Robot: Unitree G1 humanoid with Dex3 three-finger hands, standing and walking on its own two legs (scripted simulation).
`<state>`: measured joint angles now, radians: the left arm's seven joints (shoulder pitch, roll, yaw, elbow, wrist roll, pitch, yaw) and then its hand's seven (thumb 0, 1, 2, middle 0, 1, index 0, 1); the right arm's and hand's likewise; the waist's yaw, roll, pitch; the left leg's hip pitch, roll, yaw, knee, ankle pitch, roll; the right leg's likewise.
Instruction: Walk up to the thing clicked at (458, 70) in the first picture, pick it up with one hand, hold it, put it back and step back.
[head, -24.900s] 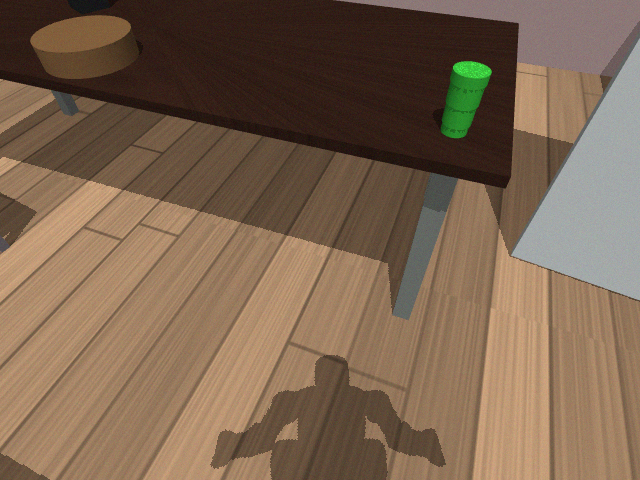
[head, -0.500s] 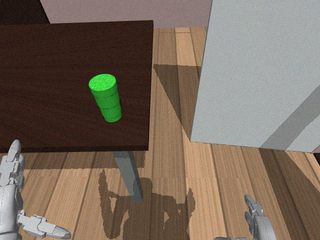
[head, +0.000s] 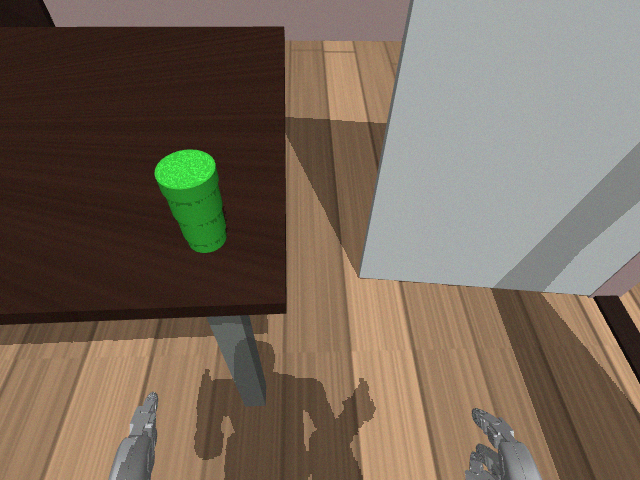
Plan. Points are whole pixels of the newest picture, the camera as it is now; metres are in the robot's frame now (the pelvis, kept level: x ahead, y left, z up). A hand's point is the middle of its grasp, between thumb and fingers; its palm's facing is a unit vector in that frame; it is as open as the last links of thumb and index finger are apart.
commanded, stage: home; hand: left
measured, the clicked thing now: (197, 206) +0.47 +0.19 +0.05
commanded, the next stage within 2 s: none
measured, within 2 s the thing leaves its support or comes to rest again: neither
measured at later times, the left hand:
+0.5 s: hand out of the picture +0.13 +0.22 -0.12, palm faces -0.03 -0.94 -0.35, open 17.4 cm
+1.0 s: hand out of the picture +0.01 +0.24 -0.14, palm faces -0.04 -0.93 -0.37, open 17.5 cm
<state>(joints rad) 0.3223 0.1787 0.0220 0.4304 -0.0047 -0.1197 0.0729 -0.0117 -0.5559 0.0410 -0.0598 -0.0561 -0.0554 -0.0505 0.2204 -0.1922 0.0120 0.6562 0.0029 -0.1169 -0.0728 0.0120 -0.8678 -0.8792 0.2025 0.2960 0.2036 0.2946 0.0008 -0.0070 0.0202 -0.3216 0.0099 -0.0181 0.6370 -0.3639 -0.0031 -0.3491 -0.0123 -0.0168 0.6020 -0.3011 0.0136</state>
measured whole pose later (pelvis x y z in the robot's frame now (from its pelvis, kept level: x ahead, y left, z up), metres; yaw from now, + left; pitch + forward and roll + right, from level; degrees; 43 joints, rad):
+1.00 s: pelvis -0.04 -0.02 +0.02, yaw +1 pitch -3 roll +0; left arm 0.19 0.36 -0.03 1.10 0.02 -0.02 0.00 0.00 -0.55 0.04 -0.06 -0.05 -0.05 -0.05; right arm 0.21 -0.35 0.00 1.09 -0.03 0.01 0.02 0.01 -0.90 -0.90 0.21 0.30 0.21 0.30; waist 0.00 0.01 0.03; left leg -0.16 0.02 -0.03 0.40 -0.20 -0.02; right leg -0.20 -0.01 -0.03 0.41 -0.16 -0.01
